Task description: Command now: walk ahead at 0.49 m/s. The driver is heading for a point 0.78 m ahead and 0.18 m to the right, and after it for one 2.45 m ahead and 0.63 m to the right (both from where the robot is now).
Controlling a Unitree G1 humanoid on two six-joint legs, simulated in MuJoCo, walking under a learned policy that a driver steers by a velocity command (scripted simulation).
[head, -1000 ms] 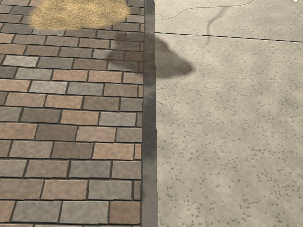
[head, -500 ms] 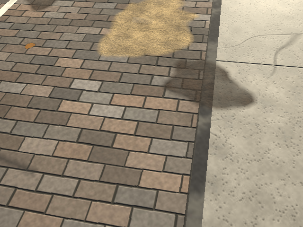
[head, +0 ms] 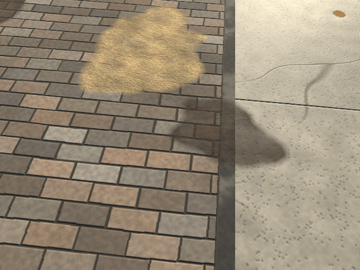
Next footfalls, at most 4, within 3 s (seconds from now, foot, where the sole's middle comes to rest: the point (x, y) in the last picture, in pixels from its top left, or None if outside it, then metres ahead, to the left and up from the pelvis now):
0.24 right None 0.33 -0.15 -0.78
0.80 left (153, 237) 0.63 0.09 -0.78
1.34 right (215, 179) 0.89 -0.18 -0.78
1.86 left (193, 120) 1.25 -0.11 -0.78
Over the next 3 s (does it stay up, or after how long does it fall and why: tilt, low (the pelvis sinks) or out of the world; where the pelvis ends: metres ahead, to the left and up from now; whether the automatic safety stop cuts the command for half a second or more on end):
stays up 1.62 -0.40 -0.02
